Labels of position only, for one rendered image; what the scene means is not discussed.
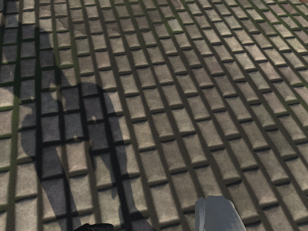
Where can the robot right thigh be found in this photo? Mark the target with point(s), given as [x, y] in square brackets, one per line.
[216, 213]

